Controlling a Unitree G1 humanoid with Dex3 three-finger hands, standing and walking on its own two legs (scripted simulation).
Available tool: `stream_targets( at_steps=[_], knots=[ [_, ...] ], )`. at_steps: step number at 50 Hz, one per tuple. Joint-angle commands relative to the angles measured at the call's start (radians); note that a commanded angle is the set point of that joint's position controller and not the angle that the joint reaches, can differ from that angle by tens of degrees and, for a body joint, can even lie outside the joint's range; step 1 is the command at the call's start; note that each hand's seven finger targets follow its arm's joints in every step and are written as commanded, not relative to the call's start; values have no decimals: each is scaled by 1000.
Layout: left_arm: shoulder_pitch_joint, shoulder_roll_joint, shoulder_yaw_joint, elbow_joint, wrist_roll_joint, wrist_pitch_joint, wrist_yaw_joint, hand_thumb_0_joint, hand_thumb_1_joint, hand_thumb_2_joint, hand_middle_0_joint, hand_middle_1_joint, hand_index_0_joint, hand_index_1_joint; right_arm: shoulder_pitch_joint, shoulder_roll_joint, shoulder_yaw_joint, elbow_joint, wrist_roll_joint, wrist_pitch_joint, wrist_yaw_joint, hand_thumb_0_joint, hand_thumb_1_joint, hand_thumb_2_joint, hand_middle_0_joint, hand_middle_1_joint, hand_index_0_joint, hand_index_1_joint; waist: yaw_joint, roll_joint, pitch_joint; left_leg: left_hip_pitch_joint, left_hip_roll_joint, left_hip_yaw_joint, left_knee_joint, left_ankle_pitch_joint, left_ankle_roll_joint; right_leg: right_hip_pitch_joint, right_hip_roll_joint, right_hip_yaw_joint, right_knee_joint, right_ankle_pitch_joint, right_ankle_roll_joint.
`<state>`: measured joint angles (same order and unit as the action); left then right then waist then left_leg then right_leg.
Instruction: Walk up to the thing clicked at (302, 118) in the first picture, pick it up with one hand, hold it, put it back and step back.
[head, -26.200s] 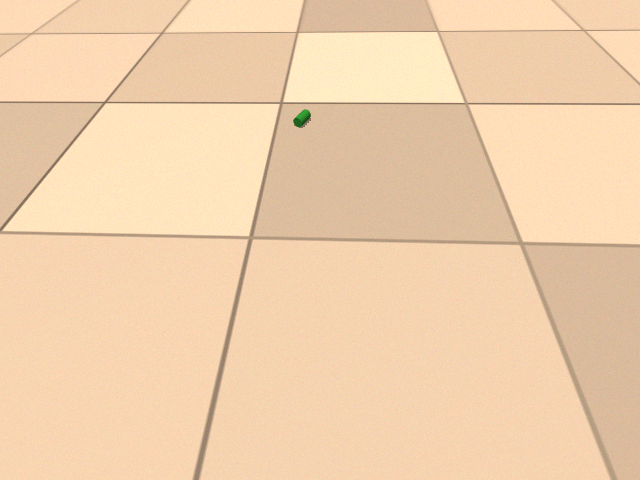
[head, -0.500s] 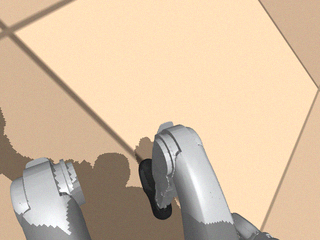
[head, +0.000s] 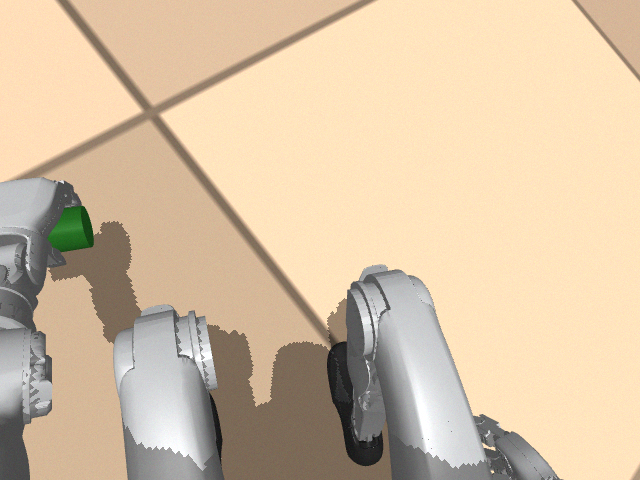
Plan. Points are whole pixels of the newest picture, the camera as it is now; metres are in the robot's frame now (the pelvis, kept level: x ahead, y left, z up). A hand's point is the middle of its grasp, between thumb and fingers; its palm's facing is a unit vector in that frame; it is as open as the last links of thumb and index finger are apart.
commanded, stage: settle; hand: left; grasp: from above
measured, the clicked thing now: (42, 233) +0.44 +0.32 -0.20
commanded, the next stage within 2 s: lift in 0.24 s
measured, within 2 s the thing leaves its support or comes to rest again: neither
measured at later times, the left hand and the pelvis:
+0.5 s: hand (23, 225) +0.43 +0.31 -0.12, palm faces -0.43 -0.08 -0.90, open 8.5 cm; pelvis -0.01 -0.01 +0.02, yaw +3 degrees
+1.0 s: hand out of the picture +0.37 +0.31 +0.02, palm faces -0.43 -0.10 -0.90, open 8.6 cm; pelvis -0.01 +0.00 +0.13, yaw +5 degrees
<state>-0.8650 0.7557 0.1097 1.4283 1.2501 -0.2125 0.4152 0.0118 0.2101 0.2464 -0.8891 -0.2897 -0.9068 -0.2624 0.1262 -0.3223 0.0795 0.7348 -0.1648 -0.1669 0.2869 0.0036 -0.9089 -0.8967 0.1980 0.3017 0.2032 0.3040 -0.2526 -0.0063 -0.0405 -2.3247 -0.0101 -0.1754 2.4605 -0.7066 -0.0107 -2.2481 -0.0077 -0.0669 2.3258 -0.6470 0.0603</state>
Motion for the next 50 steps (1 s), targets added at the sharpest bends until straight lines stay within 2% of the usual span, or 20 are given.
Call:
stream_targets(
  at_steps=[1,3,5,13,15,16,17,18,19,20,21,24,25,27,31,35,36,45,47,50],
  knots=[
    [-322,206,-14,-146,-16,-11,12,0,799,489,-1206,-344,-1199,-356,201,-246,-89,-12,16,23,-29,0,-905,-904,200,300,199,300,-14,316,-620,469,-14,122,-288,150,34,319,37,-93,-228,159,-94],
    [-350,286,41,-184,-18,-23,11,0,796,479,-1187,-355,-1185,-361,195,-261,-95,-26,18,26,-43,0,-903,-903,200,300,199,300,-14,277,-628,467,-16,123,-286,151,39,327,34,-91,-240,153,-89],
    [-326,258,17,-147,-12,-28,0,0,776,464,-1173,-351,-1171,-357,202,-240,-93,-15,20,36,-51,0,-905,-903,200,300,199,300,-3,294,-632,456,-20,135,-296,155,37,350,35,-80,-239,152,-93],
    [-363,291,36,-215,-8,-43,-3,0,803,510,-1207,-332,-1193,-350,214,-231,-107,-16,27,55,-89,0,-903,-902,200,300,199,300,14,304,-690,500,-18,145,-322,151,37,369,30,-67,-263,140,-96],
    [-357,281,41,-237,-19,-41,-3,0,818,521,-1216,-326,-1200,-345,216,-230,-113,-16,33,60,-99,0,-900,-900,200,300,200,300,27,304,-710,512,-20,145,-338,146,36,358,26,-70,-264,139,-97],
    [-348,274,31,-221,-17,-38,-8,0,880,443,-1286,-347,-1280,-349,218,-227,-116,-15,35,61,-102,0,-935,-914,199,300,199,300,27,311,-703,524,-18,146,-347,142,34,356,27,-69,-266,134,-100],
    [-339,262,25,-229,-20,-34,-10,0,800,484,-1206,-267,-1200,-281,218,-222,-117,-17,35,63,-106,0,-885,-894,201,300,200,300,27,308,-710,524,-18,153,-347,145,36,375,28,-61,-282,135,-98],
    [-347,277,35,-241,-24,-29,-11,0,873,418,-1283,-312,-1280,-317,230,-229,-120,-15,37,63,-110,0,-933,-913,199,300,199,300,24,290,-714,527,-18,153,-346,153,38,381,26,-64,-290,147,-95],
    [-343,270,36,-262,-32,-24,-14,0,793,461,-1203,-242,-1200,-264,231,-222,-125,-14,40,66,-113,0,-885,-894,201,300,200,300,37,298,-749,531,-18,157,-352,162,38,399,25,-57,-289,154,-97],
    [-342,278,46,-286,-38,-21,-14,0,866,441,-1281,-304,-1274,-313,233,-226,-129,-11,43,68,-116,0,-930,-912,199,300,199,300,41,309,-760,544,-20,157,-362,175,37,398,20,-61,-289,173,-96],
    [-314,253,26,-263,-42,-12,-23,0,885,492,-1276,-315,-1267,-326,235,-221,-130,-13,48,69,-117,0,-912,-905,200,300,200,300,39,305,-745,548,-19,153,-374,169,37,392,22,-63,-292,167,-99],
    [-316,273,42,-319,-68,8,-53,0,889,515,-1285,-306,-1271,-323,244,-227,-144,-22,64,76,-123,0,-911,-905,200,300,200,300,54,319,-759,583,-18,141,-418,151,35,393,17,-65,-306,156,-102],
    [-299,270,39,-345,-75,16,-68,0,869,518,-1270,-317,-1256,-333,237,-223,-147,-24,70,80,-126,0,-911,-905,200,300,200,300,72,332,-780,613,-16,141,-434,162,32,403,16,-63,-309,167,-103],
    [-269,229,20,-358,-88,25,-97,0,892,526,-1292,-303,-1276,-321,245,-221,-156,-33,79,87,-129,0,-909,-905,200,300,200,300,59,319,-750,616,-17,137,-447,161,33,403,13,-61,-324,172,-101],
    [-221,241,29,-495,-107,31,-137,0,888,552,-1289,-314,-1270,-335,241,-210,-168,-60,99,104,-142,0,-909,-905,200,300,200,300,90,306,-802,662,-16,141,-490,176,36,468,13,-49,-365,184,-101],
    [-164,194,5,-548,-134,45,-182,0,880,555,-1283,-325,-1266,-346,228,-196,-178,-81,115,118,-157,0,-910,-905,200,300,200,300,91,285,-755,682,-11,127,-550,143,37,480,13,-45,-417,155,-99],
    [-167,196,11,-608,-140,44,-188,0,859,563,-1272,-322,-1252,-344,229,-196,-183,-87,118,122,-164,0,-910,-905,200,300,200,300,102,292,-794,716,-10,131,-562,160,35,497,13,-41,-429,168,-97],
    [-41,121,-28,-760,-189,82,-242,0,868,564,-1265,-348,-1251,-366,191,-170,-190,-132,149,146,-203,0,-908,-905,200,300,200,300,124,256,-774,836,-2,115,-719,121,34,620,19,-28,-563,140,-91],
    [-12,142,-9,-795,-198,93,-245,0,879,560,-1259,-365,-1249,-377,182,-165,-189,-138,156,151,-214,0,-906,-904,200,300,200,300,138,231,-787,865,-3,120,-747,142,36,675,18,-22,-599,152,-89],
    [1,107,-33,-841,-214,114,-255,0,885,578,-1273,-358,-1258,-376,160,-154,-190,-146,164,153,-231,0,-904,-904,201,300,200,300,132,226,-745,920,2,112,-818,103,36,710,18,-16,-660,127,-84]
  ],
)
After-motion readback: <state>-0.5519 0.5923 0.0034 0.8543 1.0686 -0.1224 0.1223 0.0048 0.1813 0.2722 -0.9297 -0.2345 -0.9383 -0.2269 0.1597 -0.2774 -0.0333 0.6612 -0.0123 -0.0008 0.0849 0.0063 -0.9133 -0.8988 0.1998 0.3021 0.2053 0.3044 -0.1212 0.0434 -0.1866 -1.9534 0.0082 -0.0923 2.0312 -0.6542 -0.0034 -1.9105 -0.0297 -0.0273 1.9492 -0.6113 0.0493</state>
